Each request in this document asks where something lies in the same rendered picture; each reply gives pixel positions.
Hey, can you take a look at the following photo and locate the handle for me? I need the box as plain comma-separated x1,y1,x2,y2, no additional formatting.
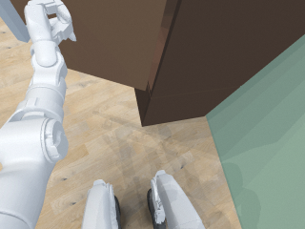
0,0,31,43

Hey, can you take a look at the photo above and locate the left robot forearm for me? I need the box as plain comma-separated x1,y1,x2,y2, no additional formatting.
0,40,68,164

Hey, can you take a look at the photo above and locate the cupboard door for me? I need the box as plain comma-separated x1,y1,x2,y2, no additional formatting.
10,0,167,91

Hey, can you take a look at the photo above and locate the right robot thigh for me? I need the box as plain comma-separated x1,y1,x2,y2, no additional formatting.
151,174,206,229

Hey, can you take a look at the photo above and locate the robot left hand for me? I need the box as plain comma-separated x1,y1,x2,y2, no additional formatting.
24,0,76,45

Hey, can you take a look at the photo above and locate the right robot shin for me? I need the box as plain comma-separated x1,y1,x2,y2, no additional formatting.
152,170,172,223

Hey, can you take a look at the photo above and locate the robot left upper arm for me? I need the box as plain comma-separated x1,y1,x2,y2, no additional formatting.
0,117,69,229

